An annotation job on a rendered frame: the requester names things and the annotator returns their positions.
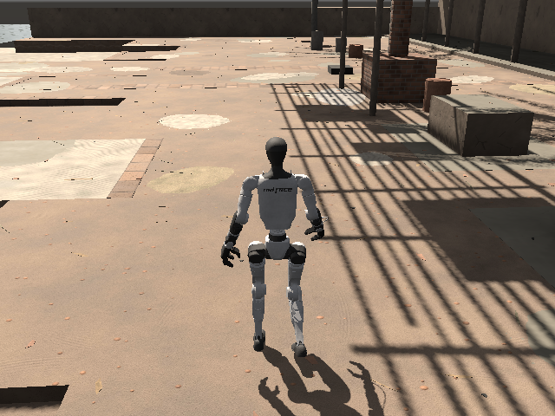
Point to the right robot hand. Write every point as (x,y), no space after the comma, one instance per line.
(319,235)

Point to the robot head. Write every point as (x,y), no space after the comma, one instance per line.
(276,149)

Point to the robot left forearm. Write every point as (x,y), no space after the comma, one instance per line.
(233,233)

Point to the left robot hand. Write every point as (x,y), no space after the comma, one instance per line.
(225,254)

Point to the robot right forearm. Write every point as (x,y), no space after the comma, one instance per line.
(317,223)

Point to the right robot thigh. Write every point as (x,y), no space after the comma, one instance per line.
(297,255)

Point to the right robot upper arm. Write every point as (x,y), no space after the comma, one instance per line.
(304,183)

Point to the left robot upper arm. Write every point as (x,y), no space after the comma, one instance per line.
(244,200)

